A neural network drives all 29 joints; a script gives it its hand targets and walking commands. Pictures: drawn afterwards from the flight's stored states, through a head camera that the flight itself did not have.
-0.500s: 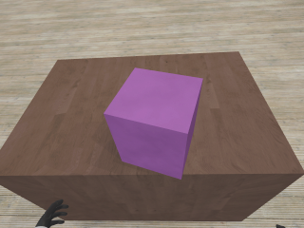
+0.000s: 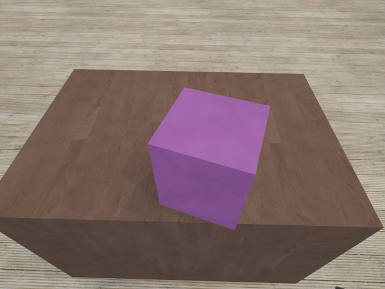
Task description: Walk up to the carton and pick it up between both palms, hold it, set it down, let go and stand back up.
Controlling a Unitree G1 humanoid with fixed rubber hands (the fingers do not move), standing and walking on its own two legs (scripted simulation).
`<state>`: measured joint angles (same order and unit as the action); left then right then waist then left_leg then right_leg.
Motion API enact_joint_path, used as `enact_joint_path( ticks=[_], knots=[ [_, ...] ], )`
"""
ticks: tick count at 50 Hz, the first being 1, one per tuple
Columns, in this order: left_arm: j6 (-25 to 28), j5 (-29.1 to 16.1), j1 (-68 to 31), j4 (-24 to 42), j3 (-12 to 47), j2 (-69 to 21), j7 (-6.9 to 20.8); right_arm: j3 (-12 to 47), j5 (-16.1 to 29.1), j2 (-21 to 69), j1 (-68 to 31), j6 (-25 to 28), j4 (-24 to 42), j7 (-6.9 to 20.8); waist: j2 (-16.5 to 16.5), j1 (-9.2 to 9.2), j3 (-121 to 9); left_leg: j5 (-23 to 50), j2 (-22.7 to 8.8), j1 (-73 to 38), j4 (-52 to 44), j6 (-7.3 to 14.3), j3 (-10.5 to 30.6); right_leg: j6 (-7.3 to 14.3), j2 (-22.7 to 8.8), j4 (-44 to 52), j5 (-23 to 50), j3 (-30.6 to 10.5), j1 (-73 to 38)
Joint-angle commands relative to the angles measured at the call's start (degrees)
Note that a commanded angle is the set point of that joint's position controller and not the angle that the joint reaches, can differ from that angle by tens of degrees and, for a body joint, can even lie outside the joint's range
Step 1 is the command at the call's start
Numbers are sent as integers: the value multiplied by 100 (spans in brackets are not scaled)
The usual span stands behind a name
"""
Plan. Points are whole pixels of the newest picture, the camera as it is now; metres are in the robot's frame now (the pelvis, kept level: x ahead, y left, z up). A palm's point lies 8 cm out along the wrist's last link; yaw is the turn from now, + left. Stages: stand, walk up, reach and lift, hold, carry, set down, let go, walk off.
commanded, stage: walk up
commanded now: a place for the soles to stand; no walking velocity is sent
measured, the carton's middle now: (210, 159) +0.42 -0.01 +0.01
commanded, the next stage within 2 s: reach and lift in 1.02 s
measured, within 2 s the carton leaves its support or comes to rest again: neither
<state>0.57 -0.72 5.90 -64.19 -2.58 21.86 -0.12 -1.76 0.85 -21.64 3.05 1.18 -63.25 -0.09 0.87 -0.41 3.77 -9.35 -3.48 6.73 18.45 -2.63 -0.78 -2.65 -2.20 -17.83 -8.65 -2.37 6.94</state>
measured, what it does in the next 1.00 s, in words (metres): stands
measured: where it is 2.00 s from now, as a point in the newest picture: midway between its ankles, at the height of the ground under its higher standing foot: outside the picture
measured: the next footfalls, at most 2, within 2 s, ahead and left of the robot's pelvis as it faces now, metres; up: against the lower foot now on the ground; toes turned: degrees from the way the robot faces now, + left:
none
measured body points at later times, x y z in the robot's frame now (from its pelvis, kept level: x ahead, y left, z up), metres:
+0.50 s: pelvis +0.01 -0.01 +0.00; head +0.03 -0.01 +0.45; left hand +0.09 +0.31 -0.13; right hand +0.10 -0.35 -0.12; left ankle +0.01 +0.15 -0.75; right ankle +0.01 -0.15 -0.75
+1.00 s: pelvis +0.00 -0.02 -0.01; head +0.02 -0.02 +0.44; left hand +0.11 +0.30 -0.12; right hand +0.08 -0.35 -0.12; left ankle +0.01 +0.15 -0.75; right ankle +0.01 -0.15 -0.75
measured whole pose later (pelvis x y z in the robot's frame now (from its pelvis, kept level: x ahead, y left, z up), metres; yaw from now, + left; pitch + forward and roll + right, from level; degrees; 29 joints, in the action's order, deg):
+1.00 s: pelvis +0.00 -0.02 -0.01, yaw +0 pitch -2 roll +0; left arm -2.6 0.5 6.0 -56.6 -4.4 21.6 2.1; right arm -1.8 -0.7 -24.4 10.8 0.3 -55.8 -2.1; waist -0.5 0.0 4.7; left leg -12.2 -5.4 8.4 23.0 -3.9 -0.1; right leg -0.8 -0.3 -24.0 -12.3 -1.8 9.4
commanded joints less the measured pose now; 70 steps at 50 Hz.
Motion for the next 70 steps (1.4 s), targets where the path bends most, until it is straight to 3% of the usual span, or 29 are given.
enact_joint_path(
  ticks=[1, 12, 13, 16, 19, 29, 51, 52, 53, 54, 56, 59, 62, 65, 70],
  knots=[
    [107, 2, -240, 345, -191, 1092, -56, -232, -1, -1132, -260, 75, 287, -58, -204, 71, -486, 247, -554, -152, -348, 413, 385, 351, -454, 268, 512, -298, 17],
    [104, 18, -168, 379, -211, 1044, -67, -233, -18, -1104, -226, 50, 298, -70, -72, 55, -474, 379, -535, -185, -314, 384, 334, 331, -481, 259, 608, -267, 8],
    [16, 103, -143, 403, -332, 1164, -14, -305, -115, -1336, 40, 70, 433, -152, 44, 88, -458, 377, -657, -224, -275, 461, 450, 376, -354, -30, 519, -96, 90],
    [-87, 143, -34, 475, -358, 1060, 54, -333, -157, -1438, -1, 55, 587, -232, -221, 17, -406, 172, -842, -22, -234, 635, 622, 369, -316, -158, 348, -79, 168],
    [-128, 157, -36, 550, -382, 1110, 95, -315, -169, -1390, 69, 28, 715, -247, -344, 13, -339, 99, -741, 220, -168, 598, 515, 408, -337, -161, 452, -151, 71],
    [-176, 134, -87, 854, -409, 1211, 117, -280, -148, -1410, 487, -32, 881, -270, 59, 59, -463, 496, -446, -2, 232, 432, 159, 621, -423, -86, 647, -290, 119],
    [-232, 125, -135, 1112, -424, 1172, 184, -299, -156, -1464, 774, -5, 1040, -256, -38, 14, -279, 129, -517, 192, 106, 478, 223, 597, -300, -180, 237, -322, 202],
    [-1401, 215, -2642, 3203, -302, 1103, -8, -966, -798, -545, -1728, 717, 1493, 109, 291, 209, 129, -1556, 241, 958, 1002, 88, -573, 272, 400, -724, -1441, 622, 940],
    [-2028, 348, -2083, 3263, -240, 962, -126, -1238, -679, -985, -1135, 722, 1360, 378, 217, 472, 306, -1804, 300, 894, 1140, 194, -627, 425, 342, -817, -1558, 586, 1101],
    [-2423, 447, -1865, 3543, -166, 781, -123, -1334, -630, -1230, -1026, 674, 1349, 521, 101, 512, 21, -1604, 251, 695, 1312, 142, -624, 491, 317, -1013, -1242, 621, 1173],
    [-2817, 594, -1586, 4001, -246, 683, 6, -1272, -415, -1412, -547, 614, 1559, 481, 262, 572, -677, -879, 226, 167, 1681, 8, -764, 358, 300, -1148, -332, 537, 851],
    [-3014, 817, -884, 4214, -482, 622, 100, -1033, -229, -1299, -138, 587, 1569, 332, 266, 481, -946, -336, 296, -150, 1582, -48, -647, 271, 272, -1303, 856, 557, 217],
    [-3003, 947, -312, 4130, -713, 541, 59, -774, 16, -1261, -53, 622, 1738, 286, 239, 231, -931, 266, 443, -175, 1404, -68, -575, 241, 289, -1284, 1784, 467, -246],
    [-2935, 1002, -363, 4090, -808, 458, 35, -706, 62, -1072, -126, 555, 1992, 263, 230, 35, -474, 216, 527, -336, 1133, -19, -604, 197, 341, -1015, 1494, 427, -101],
    [-2802, 824, -737, 4477, -590, 262, 2, -824, -109, -784, -164, 362, 2641, 246, 46, 65, -92, -63, 468, -497, 740, -27, -658, 192, 412, -659, 693, 462, -2]
  ],
)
